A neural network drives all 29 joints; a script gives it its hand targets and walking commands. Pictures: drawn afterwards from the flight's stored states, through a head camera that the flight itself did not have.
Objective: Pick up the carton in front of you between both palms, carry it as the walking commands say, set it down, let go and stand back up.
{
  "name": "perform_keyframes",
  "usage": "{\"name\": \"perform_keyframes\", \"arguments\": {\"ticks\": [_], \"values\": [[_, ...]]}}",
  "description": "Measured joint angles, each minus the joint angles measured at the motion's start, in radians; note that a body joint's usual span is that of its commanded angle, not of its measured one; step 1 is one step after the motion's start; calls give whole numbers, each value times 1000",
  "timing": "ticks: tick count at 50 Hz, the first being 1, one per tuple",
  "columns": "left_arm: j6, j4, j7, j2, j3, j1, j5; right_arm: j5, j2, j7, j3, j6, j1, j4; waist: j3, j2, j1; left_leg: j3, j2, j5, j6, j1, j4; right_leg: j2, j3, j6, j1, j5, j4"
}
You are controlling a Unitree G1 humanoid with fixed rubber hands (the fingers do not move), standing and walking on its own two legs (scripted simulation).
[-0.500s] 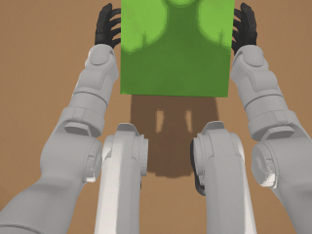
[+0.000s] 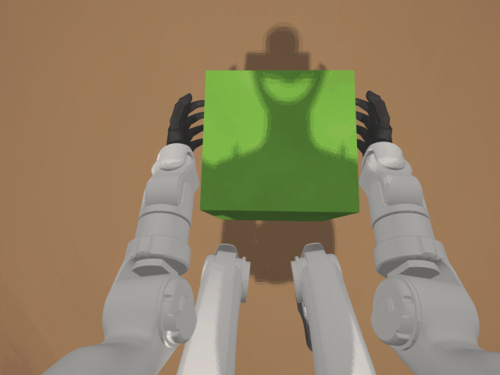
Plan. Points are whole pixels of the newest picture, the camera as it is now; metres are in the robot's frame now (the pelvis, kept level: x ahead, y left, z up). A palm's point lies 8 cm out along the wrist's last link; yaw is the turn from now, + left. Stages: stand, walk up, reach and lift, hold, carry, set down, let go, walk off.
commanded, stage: reach and lift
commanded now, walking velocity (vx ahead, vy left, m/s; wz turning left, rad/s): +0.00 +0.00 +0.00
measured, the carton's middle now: (274, 160) +0.45 -0.01 -0.13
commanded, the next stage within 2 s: none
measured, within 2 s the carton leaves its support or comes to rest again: neither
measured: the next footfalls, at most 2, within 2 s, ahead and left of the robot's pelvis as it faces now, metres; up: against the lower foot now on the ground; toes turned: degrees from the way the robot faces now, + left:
none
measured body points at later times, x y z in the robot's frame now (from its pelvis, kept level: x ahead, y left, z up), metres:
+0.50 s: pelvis +0.06 +0.00 +0.15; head +0.18 +0.00 +0.58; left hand +0.43 +0.15 +0.09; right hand +0.43 -0.16 +0.10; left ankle +0.10 +0.12 -0.47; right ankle +0.11 -0.13 -0.47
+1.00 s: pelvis +0.10 +0.00 +0.26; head +0.10 +0.00 +0.71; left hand +0.40 +0.15 +0.25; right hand +0.40 -0.16 +0.25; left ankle +0.10 +0.12 -0.47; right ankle +0.11 -0.13 -0.47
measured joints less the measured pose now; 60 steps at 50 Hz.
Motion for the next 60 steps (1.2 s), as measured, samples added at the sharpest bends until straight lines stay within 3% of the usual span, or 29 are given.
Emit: {"name": "perform_keyframes", "arguments": {"ticks": [18, 37, 44, 54, 60], "values": [[-7, -54, 0, -56, -46, 263, -12, 11, 53, 1, 59, -8, 253, -42, -46, -1, 2, -23, 8, 1, 17, 465, -324, -7, 23, -21, 463, 2, -322], [-19, -112, -23, -111, -71, 520, 28, -38, 113, 22, 93, -16, 504, -99, -17, -1, 5, -50, 31, 120, 37, 1061, -815, -34, 49, -42, 1058, 118, -809], [49, -179, -28, -125, -95, 601, 37, -48, 128, 27, 117, 55, 585, -169, 14, -1, 9, -57, 46, 180, 42, 1306, -1008, -43, 57, -49, 1303, 180, -1004], [230, -320, -50, -134, -128, 669, 71, -88, 151, 40, 149, 234, 655, -312, 67, -2, 12, -63, 62, 260, 47, 1636, -1241, -59, 65, -55, 1632, 259, -1233], [316, -316, -74, -142, -105, 629, 125, -148, 158, 63, 126, 321, 616, -312, 106, -1, 14, -64, 64, 284, 48, 1733, -1288, -64, 63, -56, 1728, 280, -1279]]}}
